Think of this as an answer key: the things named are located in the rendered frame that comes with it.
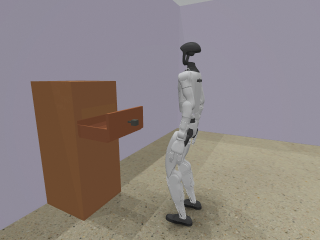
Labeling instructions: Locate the right robot forearm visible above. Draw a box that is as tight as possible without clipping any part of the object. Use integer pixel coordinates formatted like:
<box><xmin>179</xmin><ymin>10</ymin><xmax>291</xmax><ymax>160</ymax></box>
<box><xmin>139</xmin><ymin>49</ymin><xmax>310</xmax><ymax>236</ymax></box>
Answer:
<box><xmin>194</xmin><ymin>103</ymin><xmax>204</xmax><ymax>126</ymax></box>

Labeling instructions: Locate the right robot foot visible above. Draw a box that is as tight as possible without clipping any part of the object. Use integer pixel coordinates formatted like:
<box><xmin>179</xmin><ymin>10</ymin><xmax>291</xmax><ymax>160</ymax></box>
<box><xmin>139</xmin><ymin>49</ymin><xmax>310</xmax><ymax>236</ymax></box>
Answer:
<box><xmin>184</xmin><ymin>199</ymin><xmax>202</xmax><ymax>210</ymax></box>

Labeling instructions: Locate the robot right upper arm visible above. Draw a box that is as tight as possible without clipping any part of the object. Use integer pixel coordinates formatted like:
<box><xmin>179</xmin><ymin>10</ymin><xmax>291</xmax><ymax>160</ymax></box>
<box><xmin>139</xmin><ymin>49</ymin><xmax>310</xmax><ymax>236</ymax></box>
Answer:
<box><xmin>199</xmin><ymin>84</ymin><xmax>205</xmax><ymax>106</ymax></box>

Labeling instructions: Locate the left robot forearm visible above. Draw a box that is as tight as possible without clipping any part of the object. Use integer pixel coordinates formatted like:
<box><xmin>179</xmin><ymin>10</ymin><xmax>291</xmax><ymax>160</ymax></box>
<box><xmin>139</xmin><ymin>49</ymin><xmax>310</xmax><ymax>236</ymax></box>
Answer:
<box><xmin>176</xmin><ymin>101</ymin><xmax>193</xmax><ymax>142</ymax></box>

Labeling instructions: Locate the robot right shin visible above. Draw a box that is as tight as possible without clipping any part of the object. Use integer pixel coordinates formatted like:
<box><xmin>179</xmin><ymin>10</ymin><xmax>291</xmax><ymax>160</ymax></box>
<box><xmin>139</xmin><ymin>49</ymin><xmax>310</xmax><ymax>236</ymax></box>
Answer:
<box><xmin>177</xmin><ymin>166</ymin><xmax>196</xmax><ymax>203</ymax></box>

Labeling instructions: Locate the robot left hand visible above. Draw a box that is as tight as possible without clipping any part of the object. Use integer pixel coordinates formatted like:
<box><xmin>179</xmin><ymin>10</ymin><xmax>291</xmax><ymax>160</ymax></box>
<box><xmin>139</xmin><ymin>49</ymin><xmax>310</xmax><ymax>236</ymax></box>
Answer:
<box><xmin>169</xmin><ymin>139</ymin><xmax>185</xmax><ymax>166</ymax></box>

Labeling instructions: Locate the drawer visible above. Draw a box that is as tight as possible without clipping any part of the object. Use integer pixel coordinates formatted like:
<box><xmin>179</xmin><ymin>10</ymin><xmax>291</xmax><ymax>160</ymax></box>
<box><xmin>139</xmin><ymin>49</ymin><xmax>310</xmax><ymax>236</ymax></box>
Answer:
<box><xmin>77</xmin><ymin>106</ymin><xmax>144</xmax><ymax>143</ymax></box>

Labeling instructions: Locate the robot left upper arm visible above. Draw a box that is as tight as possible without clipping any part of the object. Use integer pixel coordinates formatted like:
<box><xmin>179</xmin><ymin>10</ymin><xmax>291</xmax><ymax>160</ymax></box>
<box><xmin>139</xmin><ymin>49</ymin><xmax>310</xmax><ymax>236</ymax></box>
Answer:
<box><xmin>178</xmin><ymin>71</ymin><xmax>195</xmax><ymax>110</ymax></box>

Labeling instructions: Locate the handle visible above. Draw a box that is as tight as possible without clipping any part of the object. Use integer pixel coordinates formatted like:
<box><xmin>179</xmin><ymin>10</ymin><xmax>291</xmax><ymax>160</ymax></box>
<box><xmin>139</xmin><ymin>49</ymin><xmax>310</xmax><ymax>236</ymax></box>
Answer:
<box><xmin>127</xmin><ymin>119</ymin><xmax>139</xmax><ymax>126</ymax></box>

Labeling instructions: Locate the robot right hand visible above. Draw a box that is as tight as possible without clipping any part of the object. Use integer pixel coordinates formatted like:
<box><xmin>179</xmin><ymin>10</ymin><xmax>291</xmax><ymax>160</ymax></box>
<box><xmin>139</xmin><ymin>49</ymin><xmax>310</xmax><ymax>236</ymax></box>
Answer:
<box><xmin>190</xmin><ymin>130</ymin><xmax>199</xmax><ymax>145</ymax></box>

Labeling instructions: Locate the cabinet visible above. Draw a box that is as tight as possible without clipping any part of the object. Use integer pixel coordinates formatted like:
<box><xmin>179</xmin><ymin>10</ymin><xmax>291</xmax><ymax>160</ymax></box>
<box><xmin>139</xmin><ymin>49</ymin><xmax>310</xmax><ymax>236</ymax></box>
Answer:
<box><xmin>30</xmin><ymin>80</ymin><xmax>121</xmax><ymax>221</ymax></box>

